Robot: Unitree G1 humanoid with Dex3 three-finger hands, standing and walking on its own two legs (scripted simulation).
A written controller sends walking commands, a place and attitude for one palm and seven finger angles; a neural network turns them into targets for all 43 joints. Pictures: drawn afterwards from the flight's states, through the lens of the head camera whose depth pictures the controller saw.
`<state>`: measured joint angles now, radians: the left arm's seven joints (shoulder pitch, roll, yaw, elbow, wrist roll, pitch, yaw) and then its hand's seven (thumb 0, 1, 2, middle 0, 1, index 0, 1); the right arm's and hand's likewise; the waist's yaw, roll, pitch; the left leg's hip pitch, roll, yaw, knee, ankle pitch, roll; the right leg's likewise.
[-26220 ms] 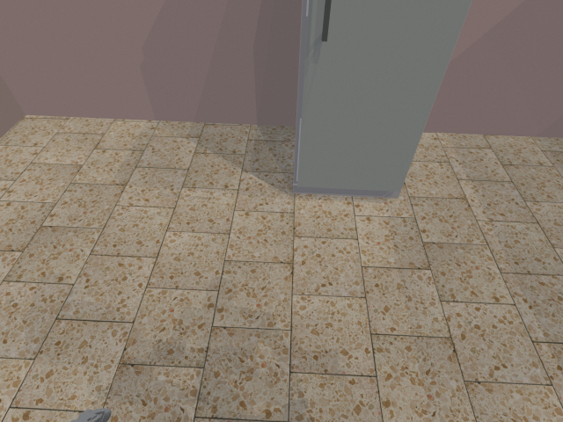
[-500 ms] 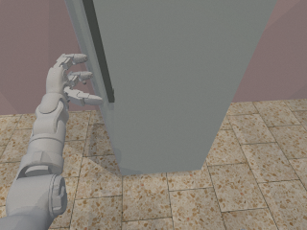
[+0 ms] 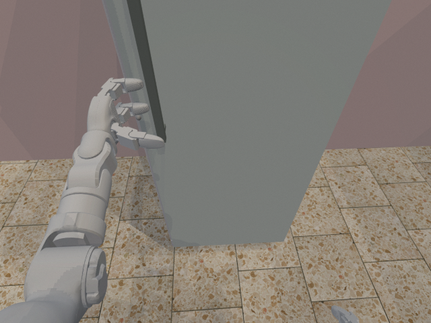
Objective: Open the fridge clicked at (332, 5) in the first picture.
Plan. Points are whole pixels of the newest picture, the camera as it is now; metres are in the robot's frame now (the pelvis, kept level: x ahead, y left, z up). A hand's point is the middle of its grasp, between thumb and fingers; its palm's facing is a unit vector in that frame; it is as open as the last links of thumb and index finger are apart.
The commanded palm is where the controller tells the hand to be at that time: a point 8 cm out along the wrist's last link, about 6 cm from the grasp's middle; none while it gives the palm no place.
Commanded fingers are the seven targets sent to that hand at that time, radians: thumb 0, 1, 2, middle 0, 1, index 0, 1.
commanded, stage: feel for the door with the fingertips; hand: left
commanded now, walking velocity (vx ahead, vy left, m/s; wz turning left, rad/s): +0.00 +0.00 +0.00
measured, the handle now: (145, 45) +0.53 +0.14 +0.26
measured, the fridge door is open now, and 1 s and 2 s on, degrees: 0 0 0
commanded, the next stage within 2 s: slide the fingers in behind the handle in 0.52 s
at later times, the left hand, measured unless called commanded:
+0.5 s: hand (147, 103) +0.48 +0.15 +0.17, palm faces +0.06 -1.00 +0.01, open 14.0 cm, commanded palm +0.45 +0.20 +0.17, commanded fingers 0.00 -0.50 0.30 -0.30 -1.20 -0.30 -1.20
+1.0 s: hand (143, 107) +0.48 +0.15 +0.17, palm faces +0.07 -1.00 +0.01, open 14.0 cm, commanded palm +0.45 +0.20 +0.17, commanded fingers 0.00 -0.50 0.30 -0.30 -1.20 -0.30 -1.20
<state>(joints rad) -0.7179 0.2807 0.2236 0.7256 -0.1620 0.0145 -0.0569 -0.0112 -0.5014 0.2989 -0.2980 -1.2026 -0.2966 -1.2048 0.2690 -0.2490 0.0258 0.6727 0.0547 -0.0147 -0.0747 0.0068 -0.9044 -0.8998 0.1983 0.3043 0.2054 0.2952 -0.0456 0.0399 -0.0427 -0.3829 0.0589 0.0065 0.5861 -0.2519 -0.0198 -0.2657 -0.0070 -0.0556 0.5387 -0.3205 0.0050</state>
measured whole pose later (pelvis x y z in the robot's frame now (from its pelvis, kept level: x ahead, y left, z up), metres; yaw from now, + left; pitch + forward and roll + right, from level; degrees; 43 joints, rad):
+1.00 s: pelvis +0.01 +0.00 +0.00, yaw -1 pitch +6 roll -1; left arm -0.83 0.32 0.27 0.89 -0.13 -0.08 -0.05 -0.01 -0.50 0.30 -0.30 -1.21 -0.30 -1.21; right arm 0.33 -0.25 0.01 0.69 0.04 -0.02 -0.05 0.01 -0.90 -0.90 0.20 0.30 0.21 0.30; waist -0.07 0.04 -0.05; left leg -0.45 0.07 0.02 0.62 -0.27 -0.02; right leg -0.34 0.00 -0.04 0.56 -0.33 0.01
